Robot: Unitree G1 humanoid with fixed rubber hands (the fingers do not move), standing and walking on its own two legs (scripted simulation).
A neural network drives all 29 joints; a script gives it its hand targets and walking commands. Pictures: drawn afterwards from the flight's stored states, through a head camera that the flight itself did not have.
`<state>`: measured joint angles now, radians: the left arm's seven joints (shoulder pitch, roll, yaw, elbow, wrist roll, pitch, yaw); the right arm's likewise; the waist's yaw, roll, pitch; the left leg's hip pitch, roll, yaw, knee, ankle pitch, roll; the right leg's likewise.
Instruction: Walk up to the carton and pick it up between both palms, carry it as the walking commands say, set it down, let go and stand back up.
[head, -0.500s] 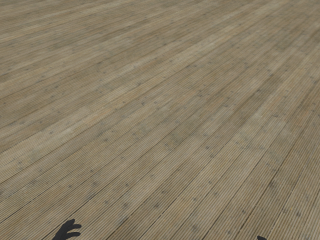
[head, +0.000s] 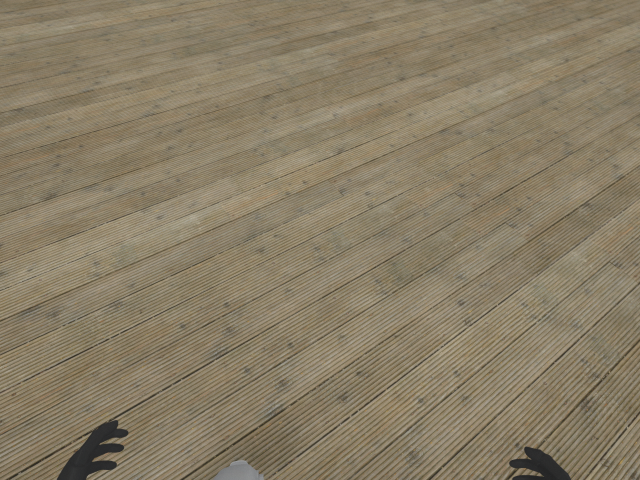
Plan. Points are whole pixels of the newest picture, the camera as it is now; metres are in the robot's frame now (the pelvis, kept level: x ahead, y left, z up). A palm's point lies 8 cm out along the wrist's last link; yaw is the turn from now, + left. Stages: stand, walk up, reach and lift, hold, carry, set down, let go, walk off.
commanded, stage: walk up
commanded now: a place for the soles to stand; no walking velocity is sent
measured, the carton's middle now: out of the picture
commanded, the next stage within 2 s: none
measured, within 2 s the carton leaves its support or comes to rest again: neither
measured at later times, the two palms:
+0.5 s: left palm out of the picture -0.04 +0.42 -0.07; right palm (422, 400) +0.23 -0.15 -0.07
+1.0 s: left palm out of the picture -0.18 +0.52 -0.07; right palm (218, 350) +0.31 +0.14 -0.08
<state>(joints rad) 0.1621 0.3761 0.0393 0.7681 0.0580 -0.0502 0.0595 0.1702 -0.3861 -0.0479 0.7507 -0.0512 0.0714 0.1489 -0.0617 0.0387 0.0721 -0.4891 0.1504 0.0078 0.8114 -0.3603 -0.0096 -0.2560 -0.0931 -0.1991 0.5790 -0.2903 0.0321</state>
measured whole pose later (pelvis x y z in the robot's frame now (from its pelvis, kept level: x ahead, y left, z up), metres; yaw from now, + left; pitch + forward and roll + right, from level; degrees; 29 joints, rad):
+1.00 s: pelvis +0.01 +0.25 +0.00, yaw +53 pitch +1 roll -3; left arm 0.35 0.42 0.02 0.70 0.07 -0.09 0.06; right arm 0.25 -0.39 -0.10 0.71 -0.08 0.10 0.16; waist -0.04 0.06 -0.04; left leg -0.55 0.00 -0.06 1.09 -0.37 -0.03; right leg -0.32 -0.10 -0.21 0.62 -0.29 0.01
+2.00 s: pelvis -0.08 +0.77 -0.02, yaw +99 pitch -3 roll +1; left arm 0.40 0.49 0.06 0.70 0.02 -0.04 -0.02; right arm 0.17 -0.40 -0.06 0.69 0.00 0.01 0.07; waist 0.04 -0.07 0.06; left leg -0.37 -0.02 0.05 0.80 -0.38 0.04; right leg -0.35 -0.19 -0.03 1.20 -0.51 -0.03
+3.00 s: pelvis -0.42 +1.36 -0.01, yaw +120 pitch -4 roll +1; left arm 0.34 0.38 0.03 0.64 0.03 -0.05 -0.04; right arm 0.42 -0.37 -0.04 0.75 -0.01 -0.03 0.07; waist -0.06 0.00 0.04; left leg -0.01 -0.08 0.05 0.59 -0.52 0.08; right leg -0.50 -0.10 -0.10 0.61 -0.13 -0.06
